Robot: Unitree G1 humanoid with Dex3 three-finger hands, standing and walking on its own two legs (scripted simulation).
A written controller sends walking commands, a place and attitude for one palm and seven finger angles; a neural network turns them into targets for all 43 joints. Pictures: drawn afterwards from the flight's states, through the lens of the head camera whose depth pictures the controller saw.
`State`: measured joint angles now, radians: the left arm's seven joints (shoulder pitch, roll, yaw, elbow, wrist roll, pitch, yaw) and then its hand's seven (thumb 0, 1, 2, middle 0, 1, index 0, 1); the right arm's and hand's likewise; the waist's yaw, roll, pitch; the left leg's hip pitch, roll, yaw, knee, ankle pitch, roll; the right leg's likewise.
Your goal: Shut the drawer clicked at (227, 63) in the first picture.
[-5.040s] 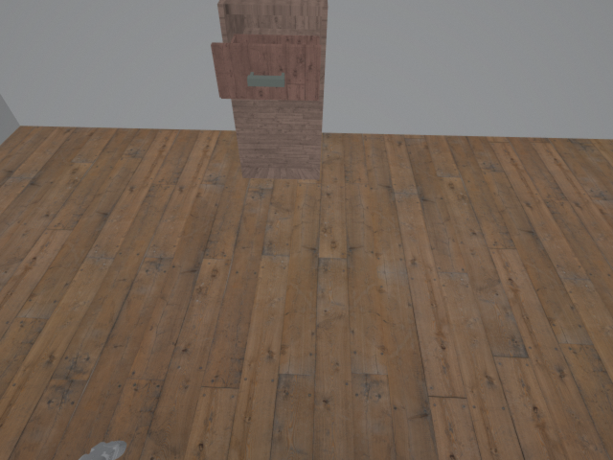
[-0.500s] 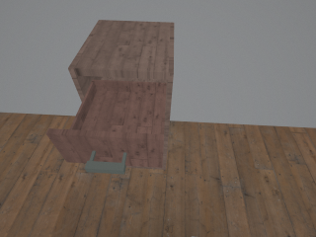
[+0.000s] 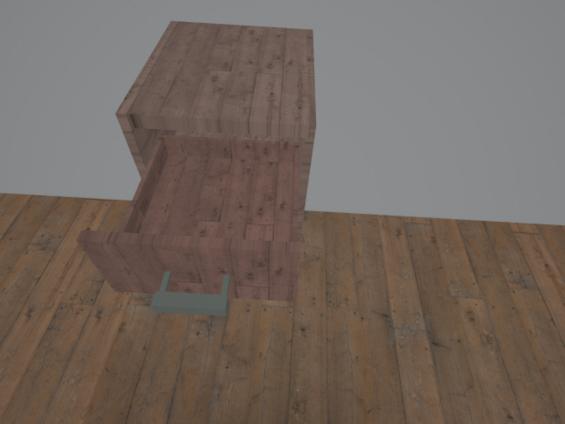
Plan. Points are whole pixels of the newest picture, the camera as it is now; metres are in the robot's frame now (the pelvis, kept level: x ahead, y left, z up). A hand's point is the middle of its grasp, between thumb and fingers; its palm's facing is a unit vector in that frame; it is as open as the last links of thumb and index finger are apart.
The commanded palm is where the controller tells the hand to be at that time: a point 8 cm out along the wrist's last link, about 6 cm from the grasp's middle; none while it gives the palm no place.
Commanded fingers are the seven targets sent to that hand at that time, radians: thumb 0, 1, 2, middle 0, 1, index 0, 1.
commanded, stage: come to a stop and stand still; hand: left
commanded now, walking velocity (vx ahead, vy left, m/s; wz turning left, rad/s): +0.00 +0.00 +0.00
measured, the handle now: (194, 291) +0.33 +0.17 -0.08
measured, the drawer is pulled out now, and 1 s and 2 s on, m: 0.28 0.28 0.28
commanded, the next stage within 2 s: look again from close up in 0.56 s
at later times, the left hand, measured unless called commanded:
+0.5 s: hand out of the picture -0.04 +0.23 -0.16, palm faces +0.03 -0.98 -0.20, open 7.4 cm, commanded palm none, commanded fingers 0.00 0.90 0.90 -0.20 -0.30 -0.20 -0.30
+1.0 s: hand out of the picture +0.01 +0.21 -0.16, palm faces +0.01 -0.98 -0.21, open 7.3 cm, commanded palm none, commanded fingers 0.00 0.90 0.90 -0.20 -0.30 -0.20 -0.30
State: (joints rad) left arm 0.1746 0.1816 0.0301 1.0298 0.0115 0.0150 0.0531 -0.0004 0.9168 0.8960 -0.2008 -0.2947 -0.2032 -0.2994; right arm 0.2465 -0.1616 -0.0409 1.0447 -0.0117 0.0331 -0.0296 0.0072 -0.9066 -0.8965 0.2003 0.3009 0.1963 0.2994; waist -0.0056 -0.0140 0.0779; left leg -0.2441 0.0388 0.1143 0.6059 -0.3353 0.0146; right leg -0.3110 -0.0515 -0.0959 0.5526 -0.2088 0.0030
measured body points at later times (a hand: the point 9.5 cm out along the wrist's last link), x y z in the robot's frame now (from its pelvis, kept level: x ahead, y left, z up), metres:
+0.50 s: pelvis -0.02 +0.06 +0.01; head -0.01 +0.05 +0.46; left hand -0.04 +0.28 -0.15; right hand +0.01 -0.17 -0.15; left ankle +0.00 +0.10 -0.73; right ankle -0.01 -0.07 -0.73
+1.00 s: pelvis +0.01 +0.05 +0.01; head +0.02 +0.04 +0.46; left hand +0.01 +0.26 -0.14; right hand -0.01 -0.17 -0.15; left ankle +0.00 +0.10 -0.73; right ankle -0.01 -0.07 -0.73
